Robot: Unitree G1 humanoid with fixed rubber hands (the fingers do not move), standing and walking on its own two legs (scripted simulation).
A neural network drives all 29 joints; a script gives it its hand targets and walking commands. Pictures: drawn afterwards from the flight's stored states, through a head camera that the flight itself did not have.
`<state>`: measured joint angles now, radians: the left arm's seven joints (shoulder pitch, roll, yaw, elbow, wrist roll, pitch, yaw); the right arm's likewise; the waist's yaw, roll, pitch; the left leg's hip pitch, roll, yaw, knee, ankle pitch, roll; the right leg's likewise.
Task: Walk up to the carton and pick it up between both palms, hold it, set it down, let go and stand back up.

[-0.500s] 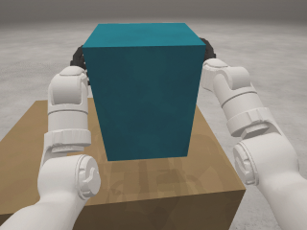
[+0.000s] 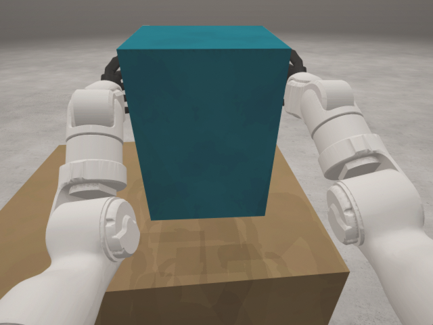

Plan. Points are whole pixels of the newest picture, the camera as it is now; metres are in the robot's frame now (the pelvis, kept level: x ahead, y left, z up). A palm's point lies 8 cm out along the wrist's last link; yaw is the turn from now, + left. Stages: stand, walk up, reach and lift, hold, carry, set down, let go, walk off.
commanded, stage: hold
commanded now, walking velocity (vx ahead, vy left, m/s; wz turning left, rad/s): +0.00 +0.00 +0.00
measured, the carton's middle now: (205, 124) +0.37 -0.01 +0.28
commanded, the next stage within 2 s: none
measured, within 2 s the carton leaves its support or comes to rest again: neither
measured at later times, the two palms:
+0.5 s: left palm (118, 105) +0.38 +0.14 +0.32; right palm (296, 94) +0.36 -0.16 +0.33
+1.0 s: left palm (107, 95) +0.38 +0.15 +0.34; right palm (289, 86) +0.36 -0.15 +0.34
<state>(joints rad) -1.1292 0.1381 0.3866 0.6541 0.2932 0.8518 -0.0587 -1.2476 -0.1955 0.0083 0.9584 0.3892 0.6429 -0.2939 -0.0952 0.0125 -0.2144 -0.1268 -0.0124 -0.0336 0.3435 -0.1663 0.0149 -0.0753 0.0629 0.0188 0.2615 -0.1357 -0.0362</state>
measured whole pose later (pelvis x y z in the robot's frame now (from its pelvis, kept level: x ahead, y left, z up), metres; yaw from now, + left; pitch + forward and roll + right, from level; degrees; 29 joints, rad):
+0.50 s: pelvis +0.01 +0.00 +0.00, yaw +0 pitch -4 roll -1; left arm -1.00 0.09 0.36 0.45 0.28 0.88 -0.04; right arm -1.14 -0.21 0.05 0.79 0.45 0.65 -0.31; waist -0.12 0.01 -0.18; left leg -0.09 -0.01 -0.03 0.35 -0.18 0.02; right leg -0.03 0.06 0.03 0.25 -0.14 -0.03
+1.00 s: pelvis +0.00 +0.00 +0.00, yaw +1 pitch -2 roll -1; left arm -1.15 0.16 0.35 0.68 0.27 0.84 -0.05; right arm -1.25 -0.18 -0.04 0.96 0.37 0.63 -0.30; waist -0.11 0.00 -0.22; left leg -0.15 -0.02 -0.05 0.36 -0.17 0.02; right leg -0.08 0.06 0.01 0.26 -0.13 -0.03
